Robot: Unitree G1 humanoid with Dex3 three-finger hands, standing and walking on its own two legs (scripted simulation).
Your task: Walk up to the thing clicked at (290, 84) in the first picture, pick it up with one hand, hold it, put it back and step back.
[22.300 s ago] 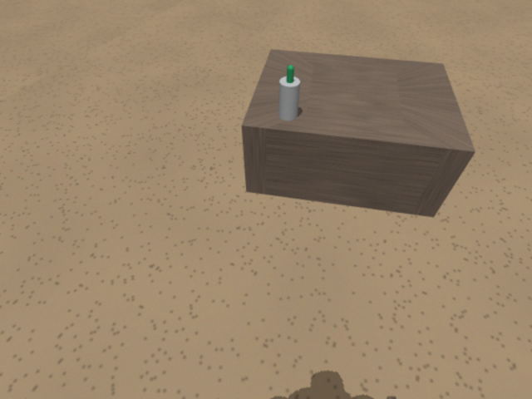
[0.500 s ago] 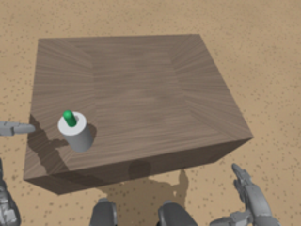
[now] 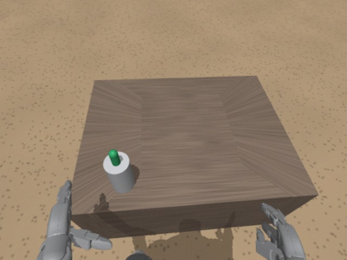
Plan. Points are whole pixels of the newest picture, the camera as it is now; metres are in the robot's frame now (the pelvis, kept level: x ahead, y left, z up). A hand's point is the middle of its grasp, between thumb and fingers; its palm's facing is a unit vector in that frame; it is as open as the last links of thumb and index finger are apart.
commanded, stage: home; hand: left
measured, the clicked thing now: (118, 169) +0.43 +0.19 -0.19
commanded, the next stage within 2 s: none
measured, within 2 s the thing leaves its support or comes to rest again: neither
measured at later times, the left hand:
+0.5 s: hand (108, 251) +0.16 +0.16 -0.06, palm faces +0.14 -0.96 -0.23, open 17.5 cm
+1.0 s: hand (104, 250) +0.17 +0.16 -0.06, palm faces +0.14 -0.96 -0.23, open 17.4 cm
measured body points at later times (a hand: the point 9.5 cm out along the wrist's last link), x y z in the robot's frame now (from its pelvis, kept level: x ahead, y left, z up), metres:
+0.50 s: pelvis -0.01 -0.02 -0.01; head +0.01 -0.02 +0.44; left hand +0.15 +0.21 -0.04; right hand +0.15 -0.25 -0.04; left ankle +0.04 +0.12 -0.69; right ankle -0.03 -0.15 -0.69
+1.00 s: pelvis +0.00 -0.02 -0.01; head +0.02 -0.01 +0.44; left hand +0.16 +0.21 -0.04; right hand +0.16 -0.24 -0.03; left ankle +0.04 +0.12 -0.69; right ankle -0.03 -0.15 -0.69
